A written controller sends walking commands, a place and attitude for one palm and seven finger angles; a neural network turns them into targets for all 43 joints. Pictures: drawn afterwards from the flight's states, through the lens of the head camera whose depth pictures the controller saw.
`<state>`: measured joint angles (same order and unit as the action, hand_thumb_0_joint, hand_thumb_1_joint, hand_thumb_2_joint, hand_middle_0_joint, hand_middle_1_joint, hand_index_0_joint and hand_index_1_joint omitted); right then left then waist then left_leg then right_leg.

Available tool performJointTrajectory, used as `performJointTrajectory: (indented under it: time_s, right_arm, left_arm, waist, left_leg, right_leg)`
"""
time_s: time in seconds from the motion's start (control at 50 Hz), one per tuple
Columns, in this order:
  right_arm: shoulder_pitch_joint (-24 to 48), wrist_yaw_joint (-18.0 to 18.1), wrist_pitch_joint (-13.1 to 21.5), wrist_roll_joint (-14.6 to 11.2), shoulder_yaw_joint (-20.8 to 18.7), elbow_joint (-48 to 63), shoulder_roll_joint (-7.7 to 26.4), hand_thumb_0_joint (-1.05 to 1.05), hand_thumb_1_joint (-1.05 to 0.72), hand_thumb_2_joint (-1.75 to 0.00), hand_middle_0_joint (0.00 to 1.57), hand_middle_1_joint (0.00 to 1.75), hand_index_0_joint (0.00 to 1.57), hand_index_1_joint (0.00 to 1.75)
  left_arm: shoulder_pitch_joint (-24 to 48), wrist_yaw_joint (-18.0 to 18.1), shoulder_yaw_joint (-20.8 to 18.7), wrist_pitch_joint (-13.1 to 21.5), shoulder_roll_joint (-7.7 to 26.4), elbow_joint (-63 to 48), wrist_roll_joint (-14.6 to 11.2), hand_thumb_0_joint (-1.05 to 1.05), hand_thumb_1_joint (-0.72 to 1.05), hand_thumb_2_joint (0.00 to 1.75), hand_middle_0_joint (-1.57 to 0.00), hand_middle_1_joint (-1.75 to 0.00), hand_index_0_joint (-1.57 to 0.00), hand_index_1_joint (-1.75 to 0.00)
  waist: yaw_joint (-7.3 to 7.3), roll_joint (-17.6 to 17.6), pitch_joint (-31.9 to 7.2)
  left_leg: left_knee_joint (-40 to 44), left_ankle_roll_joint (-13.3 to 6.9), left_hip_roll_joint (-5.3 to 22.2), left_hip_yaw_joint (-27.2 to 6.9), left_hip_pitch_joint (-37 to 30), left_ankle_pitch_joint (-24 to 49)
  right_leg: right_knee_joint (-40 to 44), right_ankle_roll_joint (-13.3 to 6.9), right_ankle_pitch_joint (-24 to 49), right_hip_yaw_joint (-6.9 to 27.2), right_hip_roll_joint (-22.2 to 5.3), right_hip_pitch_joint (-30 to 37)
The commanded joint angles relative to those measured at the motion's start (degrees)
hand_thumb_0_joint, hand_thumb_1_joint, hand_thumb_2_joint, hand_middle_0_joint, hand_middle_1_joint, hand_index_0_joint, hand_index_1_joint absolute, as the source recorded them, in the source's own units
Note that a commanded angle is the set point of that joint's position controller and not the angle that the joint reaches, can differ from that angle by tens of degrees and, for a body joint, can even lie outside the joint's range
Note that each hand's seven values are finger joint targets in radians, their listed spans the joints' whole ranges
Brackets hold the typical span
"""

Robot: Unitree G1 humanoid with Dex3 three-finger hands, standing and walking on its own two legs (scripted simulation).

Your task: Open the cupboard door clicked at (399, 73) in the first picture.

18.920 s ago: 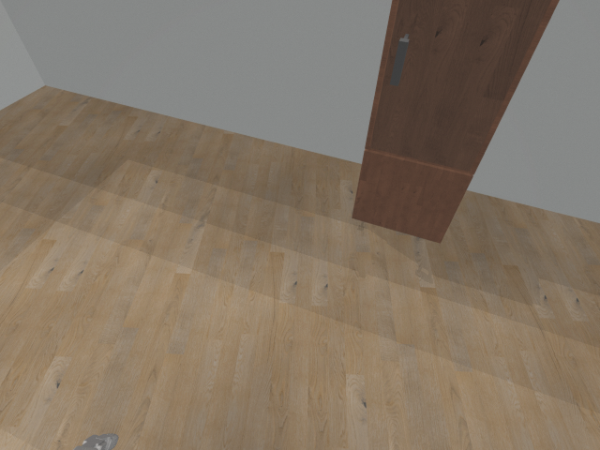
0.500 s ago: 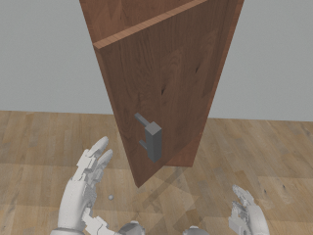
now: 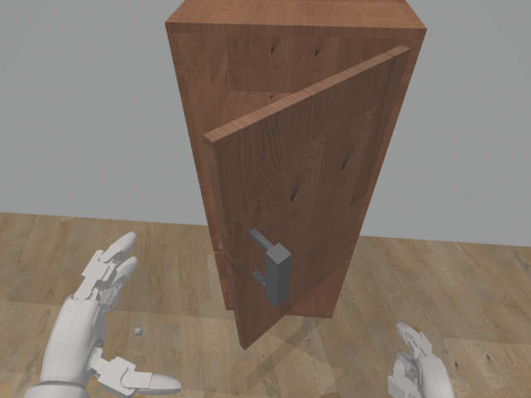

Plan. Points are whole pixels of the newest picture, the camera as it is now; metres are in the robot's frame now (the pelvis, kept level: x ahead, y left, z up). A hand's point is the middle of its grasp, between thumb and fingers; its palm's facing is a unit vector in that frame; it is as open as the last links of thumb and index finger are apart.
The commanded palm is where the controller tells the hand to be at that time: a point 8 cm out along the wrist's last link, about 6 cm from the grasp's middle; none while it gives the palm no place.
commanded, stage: draw the hand back to the body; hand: left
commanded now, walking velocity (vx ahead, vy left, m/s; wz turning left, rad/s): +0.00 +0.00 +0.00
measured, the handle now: (267, 267) +0.31 +0.03 +0.05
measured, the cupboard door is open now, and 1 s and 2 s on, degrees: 46 46 46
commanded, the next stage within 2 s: step back with the hand held close in 0.96 s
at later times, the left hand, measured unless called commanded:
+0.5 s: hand (50, 274) +0.19 +0.25 +0.19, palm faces +0.41 -0.82 -0.40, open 10.0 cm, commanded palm +0.15 +0.29 +0.21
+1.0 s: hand (42, 270) +0.19 +0.24 +0.21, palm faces +0.46 -0.80 -0.39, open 7.4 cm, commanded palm +0.14 +0.28 +0.21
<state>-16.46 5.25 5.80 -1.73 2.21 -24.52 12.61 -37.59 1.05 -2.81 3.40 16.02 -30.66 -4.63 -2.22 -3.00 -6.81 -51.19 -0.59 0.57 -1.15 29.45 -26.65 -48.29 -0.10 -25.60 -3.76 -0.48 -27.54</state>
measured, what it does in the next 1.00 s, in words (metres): stands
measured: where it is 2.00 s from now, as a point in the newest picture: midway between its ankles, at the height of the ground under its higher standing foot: outside the picture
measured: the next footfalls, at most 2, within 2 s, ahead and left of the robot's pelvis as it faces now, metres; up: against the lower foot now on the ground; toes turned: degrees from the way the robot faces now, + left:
none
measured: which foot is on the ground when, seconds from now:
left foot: down 0.00-1.00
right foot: down 0.00-1.00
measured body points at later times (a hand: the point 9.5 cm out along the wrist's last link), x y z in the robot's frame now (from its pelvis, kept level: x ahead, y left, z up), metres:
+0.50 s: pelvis +0.01 +0.00 +0.04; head -0.01 -0.02 +0.49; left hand +0.17 +0.29 +0.21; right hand +0.20 -0.21 -0.04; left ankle +0.00 +0.11 -0.70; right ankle -0.01 -0.12 -0.70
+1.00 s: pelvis +0.00 -0.02 +0.05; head -0.02 -0.04 +0.49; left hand +0.16 +0.28 +0.23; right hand +0.19 -0.24 -0.04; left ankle +0.00 +0.11 -0.70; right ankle -0.01 -0.12 -0.70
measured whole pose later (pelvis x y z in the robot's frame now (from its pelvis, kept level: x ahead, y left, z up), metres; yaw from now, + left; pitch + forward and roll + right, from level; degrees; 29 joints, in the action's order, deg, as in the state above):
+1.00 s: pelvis +0.00 -0.02 +0.05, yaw -1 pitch -5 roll +0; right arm -11.1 5.0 6.5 0.1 1.1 -37.3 12.7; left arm -26.9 6.8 -18.8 4.8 19.1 -23.2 -3.3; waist -4.1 -3.7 1.5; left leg -24.0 0.5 1.1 0.1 4.5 -14.2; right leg -22.8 -1.1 -13.7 -2.7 0.6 -3.8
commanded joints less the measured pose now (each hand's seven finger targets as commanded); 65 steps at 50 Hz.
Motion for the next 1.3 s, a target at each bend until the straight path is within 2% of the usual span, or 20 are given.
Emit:
performJointTrajectory:
  time_s: [0.0,0.1,0.24,0.26,0.56,0.6,0.68,0.74,0.78,0.98,1.02,1.04,1.06,1.08,1.1,1.14,1.18,1.22,1.26,1.28]
  right_arm:
    - [5.92,1.34,2.74,0.66,-1.36,8.47,4.93,0.0,-0.9,-0.9,0.2,0.3,0.2,0.3]
    - [7.67,1.65,3.61,0.99,-0.79,6.23,5.04,0.0,-0.9,-0.9,0.2,0.3,0.2,0.3]
    - [9.96,0.96,4.67,1.46,-0.78,2.69,5.1,0.0,-0.9,-0.9,0.2,0.3,0.2,0.3]
    - [10.55,1.06,4.69,1.54,-1.02,2.19,5.25,0.0,-0.9,-0.9,0.2,0.3,0.2,0.3]
    - [12.96,0.53,4.06,1.87,-2.26,-2.08,5.9,0.0,-0.9,-0.9,0.2,0.3,0.2,0.3]
    - [12.94,0.19,3.7,1.8,-2.44,-2.21,5.84,0.0,-0.9,-0.9,0.2,0.3,0.2,0.3]
    - [13.29,-0.2,3.35,1.84,-2.91,-2.15,6.22,0.0,-0.9,-0.9,0.2,0.3,0.2,0.3]
    - [13.58,0.0,3.46,1.93,-3.09,-2.16,6.05,0.0,-0.9,-0.9,0.2,0.3,0.2,0.3]
    - [13.82,0.16,3.63,2.02,-2.91,-2.31,5.89,0.0,-0.9,-0.9,0.2,0.3,0.2,0.3]
    - [14.11,0.33,4.34,1.92,-3.06,-3.3,5.54,0.0,-0.9,-0.9,0.2,0.3,0.2,0.3]
    - [14.09,0.3,4.44,1.96,-3.18,-3.34,5.67,0.0,-0.9,-0.9,0.2,0.3,0.2,0.3]
    - [14.26,0.35,4.43,2.0,-3.2,-3.38,5.59,0.0,-0.9,-0.9,0.2,0.3,0.2,0.3]
    - [14.54,0.53,4.59,1.87,-3.26,-3.62,5.9,0.0,-0.9,-0.9,0.2,0.3,0.2,0.3]
    - [13.01,0.31,3.12,1.47,-3.31,-1.91,7.32,0.0,-0.9,-0.9,0.2,0.3,0.2,0.3]
    - [12.94,0.16,1.99,1.71,-3.48,-2.96,6.37,0.0,-0.9,-0.9,0.2,0.3,0.2,0.3]
    - [12.9,-0.27,0.56,1.87,-3.83,-1.89,6.79,0.0,-0.9,-0.9,0.2,0.3,0.2,0.3]
    - [12.72,-0.12,-0.26,1.89,-4.12,-1.35,6.97,0.0,-0.9,-0.9,0.2,0.3,0.2,0.3]
    - [12.31,-0.1,-1.06,1.74,-4.54,-0.44,7.26,0.0,-0.9,-0.9,0.2,0.3,0.2,0.3]
    - [12.8,0.34,-1.57,1.67,-4.76,-0.2,7.04,0.0,-0.9,-0.9,0.2,0.3,0.2,0.3]
    - [12.29,0.31,-1.84,1.45,-4.91,0.27,6.83,0.0,-0.9,-0.9,0.2,0.3,0.2,0.3]
  left_arm:
    - [2.18,5.02,-4.84,0.99,5.6,-12.05,2.56,0.0,-0.08,0.48,-0.16,-0.3,-0.16,-0.3]
    - [5.45,6.78,-7.65,1.22,7.32,-11.35,3.13,0.0,0.09,0.55,-0.17,-0.3,-0.17,-0.3]
    - [7.06,7.08,-12.54,1.94,9.09,-9.26,2.72,0.0,0.34,0.66,-0.18,-0.3,-0.18,-0.3]
    - [7.35,7.23,-14.05,1.95,10.14,-8.07,2.63,0.0,0.37,0.68,-0.18,-0.3,-0.18,-0.3]
    - [16.5,7.42,-24.58,4.07,15.08,-5.29,1.28,0.0,0.9,0.9,-0.2,-0.3,-0.2,-0.3]
    - [14.62,6.82,-21.7,3.91,11.62,-2.92,1.08,0.0,0.9,0.9,-0.2,-0.3,-0.2,-0.3]
    - [14.91,6.5,-21.02,4.08,11.8,-3.59,1.28,0.0,0.9,0.9,-0.2,-0.3,-0.2,-0.3]
    - [15.24,6.7,-22.56,4.5,13.53,-5.08,1.34,0.0,0.9,0.9,-0.2,-0.3,-0.2,-0.3]
    - [15.81,6.85,-23.12,4.62,14.3,-5.92,1.48,0.0,0.9,0.9,-0.2,-0.3,-0.2,-0.3]
    - [15.78,6.75,-22.26,5.04,13.11,-3.47,1.4,0.0,0.9,0.9,-0.2,-0.3,-0.2,-0.3]
    - [16.15,6.66,-22.32,5.32,13.17,-3.55,1.32,0.0,0.9,0.9,-0.2,-0.3,-0.2,-0.3]
    - [15.77,6.66,-22.67,5.3,13.41,-2.64,1.18,0.0,0.9,0.9,-0.2,-0.3,-0.2,-0.3]
    - [20.1,6.86,-23.37,5.63,15.03,-4.12,1.37,0.0,0.9,0.9,-0.2,-0.3,-0.2,-0.3]
    - [23.52,7.13,-29.81,7.46,21.13,-5.49,1.84,0.0,0.9,0.9,-0.2,-0.3,-0.2,-0.3]
    - [17.17,6.54,-27.24,7.38,17.3,-0.46,1.9,0.0,0.9,0.9,-0.2,-0.3,-0.2,-0.3]
    - [12.57,5.94,-24.41,7.54,14.61,-1.7,2.11,0.0,0.9,0.9,-0.2,-0.3,-0.2,-0.3]
    - [9.8,6.26,-24.97,8.05,15.05,-3.87,2.09,0.0,0.9,0.9,-0.2,-0.3,-0.2,-0.3]
    - [8.4,6.57,-25.57,8.05,15.79,-6.64,2.02,0.0,0.9,0.9,-0.2,-0.3,-0.2,-0.3]
    - [7.61,7.12,-26.87,8.14,17.18,-7.95,1.99,0.0,0.9,0.9,-0.2,-0.3,-0.2,-0.3]
    - [6.65,7.33,-27.3,7.99,17.27,-7.94,1.9,0.0,0.9,0.9,-0.2,-0.3,-0.2,-0.3]
  waist:
    - [0.2,1.78,-0.17]
    - [-0.23,-0.54,0.98]
    - [-1.13,-0.47,2.65]
    - [-1.4,1.24,2.71]
    - [-2.09,-1.23,4.42]
    - [-1.67,0.13,5.68]
    - [-1.82,-0.72,4.96]
    - [-2.03,1.12,3.11]
    - [-2.11,-1.44,3.34]
    - [-1.79,-1.29,6.87]
    - [-1.79,0.41,6.25]
    - [-1.97,1.91,6.55]
    - [-1.68,0.69,5.65]
    - [0.83,2.95,10.51]
    - [1.0,6.36,9.08]
    - [1.36,4.71,6.57]
    - [1.32,0.31,2.82]
    - [1.4,1.27,-0.77]
    - [1.34,-0.33,-1.68]
    - [1.32,1.47,-2.51]
  left_leg:
    - [13.15,-0.69,-0.04,-0.72,-6.5,16.23]
    - [17.91,-0.58,-0.19,-0.92,-11.28,16.16]
    - [23.22,-0.11,0.19,-0.58,-16.1,22.43]
    - [23.75,-0.22,0.17,-0.38,-16.41,22.68]
    - [29.41,-0.08,0.1,0.81,-22.31,25.57]
    - [29.77,-0.3,0.19,1.13,-22.65,25.09]
    - [30.38,-0.43,0.2,1.23,-23.31,25.58]
    - [30.04,-0.75,-0.06,1.56,-24.16,25.12]
    - [30.13,-0.59,-0.24,1.58,-24.18,25.43]
    - [30.87,-0.66,-0.25,1.96,-24.39,21.43]
    - [30.84,-0.8,-0.31,1.98,-24.71,21.22]
    - [30.89,-0.94,-0.29,1.92,-24.54,20.66]
    - [30.79,-1.03,-0.47,2.09,-25.06,20.87]
    - [28.49,-1.72,0.58,0.22,-20.2,18.45]
    - [26.56,-1.74,0.38,-0.03,-20.72,19.32]
    - [25.36,-1.39,0.5,0.46,-20.74,21.88]
    - [25.96,-1.2,1.21,0.53,-21.05,27.16]
    - [25.99,-0.93,1.86,0.39,-21.18,31.54]
    - [26.12,-0.82,2.22,0.05,-20.14,33.79]
    - [26.02,-0.76,2.57,-0.22,-20.06,34.45]
  right_leg:
    - [12.36,-0.99,13.78,0.78,-0.11,5.83]
    - [16.05,-1.1,13.35,0.7,-0.22,9.89]
    - [20.21,-1.09,18.49,0.34,-0.14,16.37]
    - [21.1,-1.16,19.2,0.37,-0.14,17.5]
    - [26.95,-1.18,22.31,0.97,0.1,22.84]
    - [27.38,-0.81,21.98,0.96,0.11,22.13]
    - [27.82,-0.76,22.46,1.28,0.06,23.02]
    - [28.33,-0.7,22.73,1.61,0.15,23.61]
    - [28.43,-0.83,23.21,1.69,0.0,23.89]
    - [30.75,-0.54,18.85,2.13,0.14,21.6]
    - [31.03,-0.41,18.48,2.12,0.19,21.83]
    - [31.38,-0.3,17.75,2.24,0.22,21.62]
    - [31.62,-0.39,17.95,2.45,0.08,21.89]
    - [34.87,0.09,19.37,6.68,-2.54,15.98]
    - [34.99,-0.11,20.64,6.51,-3.83,15.99]
    - [33.46,-0.29,23.77,5.97,-4.69,15.99]
    - [30.36,-0.14,28.93,4.75,-4.55,18.31]
    - [28.03,0.23,32.47,4.02,-3.93,20.34]
    - [26.58,0.22,34.1,3.73,-3.92,21.06]
    - [25.86,0.33,34.54,3.79,-3.64,21.28]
